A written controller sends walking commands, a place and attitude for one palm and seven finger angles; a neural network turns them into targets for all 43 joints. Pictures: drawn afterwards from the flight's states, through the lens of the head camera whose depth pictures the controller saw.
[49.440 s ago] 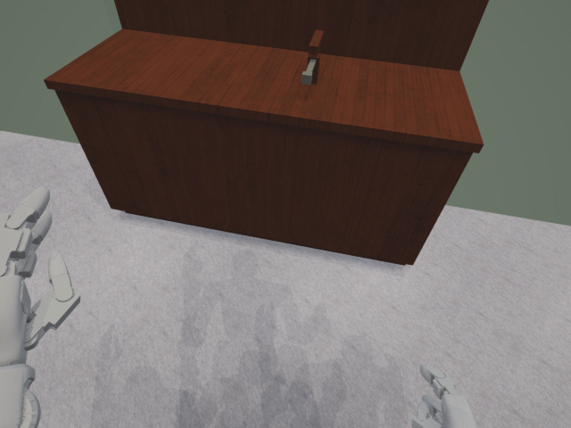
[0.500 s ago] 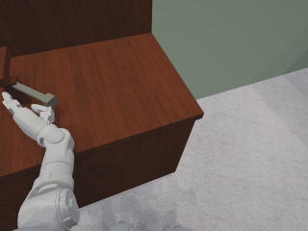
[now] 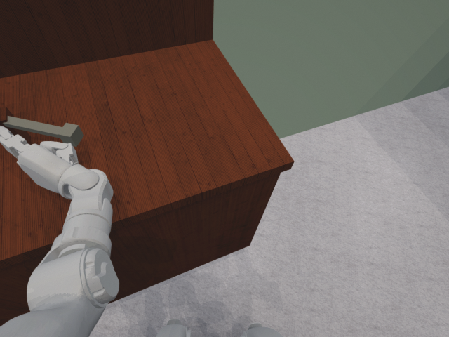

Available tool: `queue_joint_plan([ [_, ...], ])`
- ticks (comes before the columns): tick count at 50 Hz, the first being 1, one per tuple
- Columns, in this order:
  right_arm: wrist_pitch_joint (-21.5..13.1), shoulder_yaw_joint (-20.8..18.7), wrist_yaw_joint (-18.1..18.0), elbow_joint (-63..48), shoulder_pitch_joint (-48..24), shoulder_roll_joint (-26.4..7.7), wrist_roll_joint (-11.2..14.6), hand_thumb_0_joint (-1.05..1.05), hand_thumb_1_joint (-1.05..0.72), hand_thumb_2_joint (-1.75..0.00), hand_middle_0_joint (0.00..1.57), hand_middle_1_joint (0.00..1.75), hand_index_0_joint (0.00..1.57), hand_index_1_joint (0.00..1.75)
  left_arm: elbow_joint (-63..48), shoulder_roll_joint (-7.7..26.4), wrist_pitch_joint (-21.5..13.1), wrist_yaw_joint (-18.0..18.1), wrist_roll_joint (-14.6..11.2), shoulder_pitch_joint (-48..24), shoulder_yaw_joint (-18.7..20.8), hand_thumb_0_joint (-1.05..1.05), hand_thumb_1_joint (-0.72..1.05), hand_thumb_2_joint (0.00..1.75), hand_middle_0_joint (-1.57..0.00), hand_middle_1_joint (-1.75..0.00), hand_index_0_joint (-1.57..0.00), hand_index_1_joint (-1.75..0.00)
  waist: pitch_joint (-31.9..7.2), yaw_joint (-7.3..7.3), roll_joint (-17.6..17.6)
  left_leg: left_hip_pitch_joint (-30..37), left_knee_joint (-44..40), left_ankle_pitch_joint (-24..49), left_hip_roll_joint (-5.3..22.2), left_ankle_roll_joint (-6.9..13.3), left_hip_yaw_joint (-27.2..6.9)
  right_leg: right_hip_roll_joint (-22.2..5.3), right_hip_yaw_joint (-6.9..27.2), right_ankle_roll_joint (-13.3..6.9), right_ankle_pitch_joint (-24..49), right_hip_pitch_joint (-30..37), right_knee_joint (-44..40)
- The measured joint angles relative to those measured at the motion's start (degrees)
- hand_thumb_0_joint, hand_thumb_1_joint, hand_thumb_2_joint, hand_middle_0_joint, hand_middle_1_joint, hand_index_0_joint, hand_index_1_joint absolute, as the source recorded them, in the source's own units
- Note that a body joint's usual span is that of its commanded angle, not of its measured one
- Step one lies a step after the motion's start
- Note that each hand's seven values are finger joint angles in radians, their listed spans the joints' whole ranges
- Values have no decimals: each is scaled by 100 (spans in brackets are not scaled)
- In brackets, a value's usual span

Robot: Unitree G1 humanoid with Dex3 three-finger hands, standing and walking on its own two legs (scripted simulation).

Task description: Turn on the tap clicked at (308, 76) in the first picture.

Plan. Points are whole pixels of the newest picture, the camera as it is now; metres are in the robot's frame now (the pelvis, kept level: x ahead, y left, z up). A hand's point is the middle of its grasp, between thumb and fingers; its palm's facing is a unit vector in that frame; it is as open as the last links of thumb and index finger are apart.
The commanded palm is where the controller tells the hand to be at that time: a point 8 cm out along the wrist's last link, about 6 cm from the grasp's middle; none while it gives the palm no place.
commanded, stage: push the lever round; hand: left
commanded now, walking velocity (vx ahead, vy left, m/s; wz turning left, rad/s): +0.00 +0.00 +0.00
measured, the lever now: (71, 134) +0.47 +0.26 +0.07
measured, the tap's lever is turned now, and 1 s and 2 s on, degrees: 55 86 86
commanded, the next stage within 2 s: lift the hand up off the lever in 0.68 s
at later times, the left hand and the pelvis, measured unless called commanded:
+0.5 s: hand (81, 135) +0.48 +0.25 +0.05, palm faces +0.87 -0.49 -0.12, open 8.2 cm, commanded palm +0.44 +0.26 +0.06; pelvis +0.00 -0.01 +0.00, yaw +0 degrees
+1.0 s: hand (85, 129) +0.50 +0.24 +0.05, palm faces +0.87 -0.48 -0.13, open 8.5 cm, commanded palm +0.45 +0.26 +0.07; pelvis -0.01 -0.02 +0.00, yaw -1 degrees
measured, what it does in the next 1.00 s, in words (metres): stands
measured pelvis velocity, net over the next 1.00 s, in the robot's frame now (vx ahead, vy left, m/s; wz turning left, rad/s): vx -0.01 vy -0.02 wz -0.02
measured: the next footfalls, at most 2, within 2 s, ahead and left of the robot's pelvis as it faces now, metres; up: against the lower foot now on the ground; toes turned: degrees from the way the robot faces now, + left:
none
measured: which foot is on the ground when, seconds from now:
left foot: down 0.00-1.00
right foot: down 0.00-1.00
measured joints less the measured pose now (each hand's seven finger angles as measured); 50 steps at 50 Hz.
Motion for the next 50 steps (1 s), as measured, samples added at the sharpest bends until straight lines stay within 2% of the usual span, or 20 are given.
queue_joint_plan([
  [7, -32, 15, 67, 56, -16, 45, -46, 0, -91, -90, 21, 30, 20, 30, 265, 82, -22, 142, 132, -303, -40, 2, 93, 91, -15, -15, -15, -15, 21, -48, -9, -123, 38, 8, -11, 0, -17, -9, -18, 2, 1, -115, 37],
  [17, -39, 53, 79, 29, 22, 51, -70, 0, -91, -90, 21, 30, 20, 30, 549, 182, -90, 297, 246, -574, 144, 2, 91, 90, -15, -15, -9, -14, -7, -119, -17, -224, 28, 19, 25, -21, -18, 26, -16, -24, 16, -231, 38],
  [40, -155, 148, -9, -61, 202, -54, -56, 0, -91, -90, 21, 30, 20, 30, 1207, 834, -42, 385, 462, -1226, 536, 1, 90, 90, -15, -15, 0, -9, 6, -419, -28, -595, 102, 85, 125, -103, -97, 131, -90, -145, 74, -629, 150],
  [45, -163, 164, 4, -101, 284, -44, -59, 0, -91, -90, 21, 30, 20, 30, 1222, 947, 6, 351, 501, -1241, 682, 1, 90, 90, -15, -15, 0, -6, -9, -458, -20, -615, 77, 96, 170, -115, -78, 173, -69, -167, 102, -667, 126],
  [50, -158, 173, 13, -129, 380, -37, -25, 0, -91, -90, 21, 30, 20, 30, 1082, 962, 89, 144, 476, -1023, 741, 1, 90, 90, -15, -15, -1, -7, 4, -447, -7, -450, -25, 108, 208, -105, -50, 209, -37, -179, 138, -514, 14],
])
